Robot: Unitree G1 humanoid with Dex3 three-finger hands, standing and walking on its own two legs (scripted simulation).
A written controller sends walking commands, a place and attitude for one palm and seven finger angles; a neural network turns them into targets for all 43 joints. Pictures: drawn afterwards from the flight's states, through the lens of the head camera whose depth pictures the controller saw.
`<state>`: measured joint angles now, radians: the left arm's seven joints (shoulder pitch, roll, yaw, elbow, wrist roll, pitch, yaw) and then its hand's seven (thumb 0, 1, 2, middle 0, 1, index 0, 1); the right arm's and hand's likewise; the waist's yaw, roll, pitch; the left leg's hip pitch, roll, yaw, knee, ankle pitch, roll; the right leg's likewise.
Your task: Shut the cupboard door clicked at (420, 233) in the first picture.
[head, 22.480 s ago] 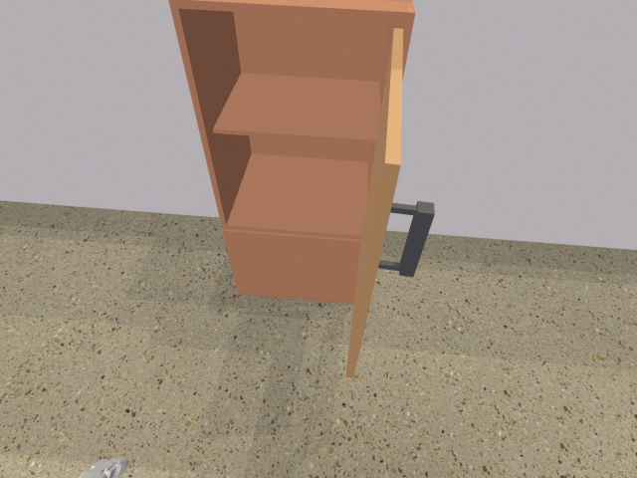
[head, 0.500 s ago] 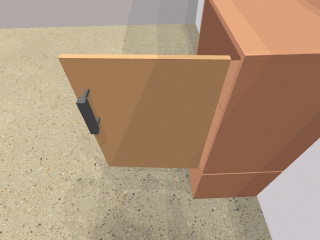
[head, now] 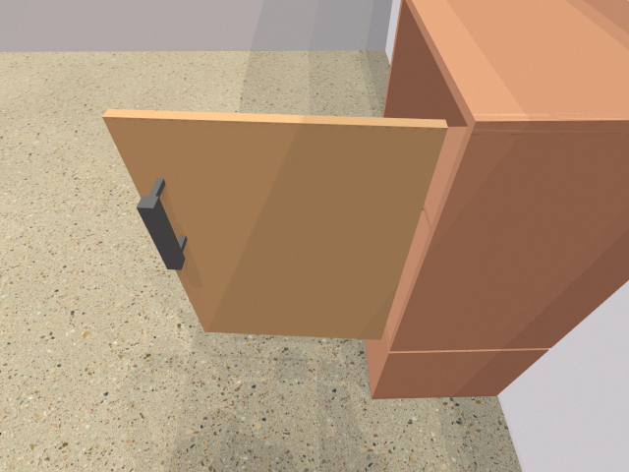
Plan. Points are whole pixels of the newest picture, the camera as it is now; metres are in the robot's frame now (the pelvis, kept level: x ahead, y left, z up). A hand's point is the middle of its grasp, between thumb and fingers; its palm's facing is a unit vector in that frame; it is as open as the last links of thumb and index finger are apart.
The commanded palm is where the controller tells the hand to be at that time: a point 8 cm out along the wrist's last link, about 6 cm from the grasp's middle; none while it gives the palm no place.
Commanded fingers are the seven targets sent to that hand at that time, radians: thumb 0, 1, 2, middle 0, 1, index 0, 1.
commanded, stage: come to a stop and stand still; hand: left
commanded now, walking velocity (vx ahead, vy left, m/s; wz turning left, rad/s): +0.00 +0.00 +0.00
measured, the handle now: (167, 225) +0.44 +0.26 +0.04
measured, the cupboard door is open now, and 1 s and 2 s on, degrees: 86 86 86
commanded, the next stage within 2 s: look again from close up in 0.06 s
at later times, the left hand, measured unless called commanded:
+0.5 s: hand out of the picture -0.02 +0.18 -0.17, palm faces +0.03 -0.98 -0.18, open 7.3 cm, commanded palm none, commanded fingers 0.00 0.90 0.90 -0.20 -0.30 -0.20 -0.30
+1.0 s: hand (162, 411) +0.19 +0.20 -0.01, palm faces +0.17 -0.98 -0.09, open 6.9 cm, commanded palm +0.09 +0.24 -0.06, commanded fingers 0.00 0.90 0.90 -0.42 -0.54 -0.42 -0.54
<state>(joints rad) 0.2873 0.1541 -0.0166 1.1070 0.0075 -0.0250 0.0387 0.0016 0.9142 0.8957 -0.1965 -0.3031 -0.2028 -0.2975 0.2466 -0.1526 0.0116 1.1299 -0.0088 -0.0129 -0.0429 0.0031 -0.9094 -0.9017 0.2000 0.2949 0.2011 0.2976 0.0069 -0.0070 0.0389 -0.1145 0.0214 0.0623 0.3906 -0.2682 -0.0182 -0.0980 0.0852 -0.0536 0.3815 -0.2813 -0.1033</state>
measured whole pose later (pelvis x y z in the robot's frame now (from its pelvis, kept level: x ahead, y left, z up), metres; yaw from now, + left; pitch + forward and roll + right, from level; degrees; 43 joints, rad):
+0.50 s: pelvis -0.01 +0.01 +0.00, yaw +0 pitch -1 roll +1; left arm 0.30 0.14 -0.02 1.12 0.01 -0.03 0.03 0.00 0.91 0.90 -0.20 -0.30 -0.20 -0.30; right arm 0.29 -0.12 0.02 1.16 -0.01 -0.02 -0.04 0.00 -0.91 -0.90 0.20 0.30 0.20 0.30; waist 0.00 -0.01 0.04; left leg -0.11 0.00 0.06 0.37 -0.25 0.00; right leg -0.10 0.07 -0.05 0.38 -0.27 -0.09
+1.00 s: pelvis -0.04 +0.03 -0.02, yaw +3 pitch +5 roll +1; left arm 0.30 0.16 0.02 0.22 -0.18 -0.29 0.04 0.03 0.95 0.90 -0.26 -0.38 -0.26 -0.37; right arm 0.26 -0.29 -0.04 0.79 0.01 -0.31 -0.05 0.02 -0.92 -0.90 0.20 0.30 0.20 0.30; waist -0.05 0.05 -0.08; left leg -0.43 -0.04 0.04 0.68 -0.34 0.03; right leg -0.42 0.00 -0.09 0.72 -0.39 -0.06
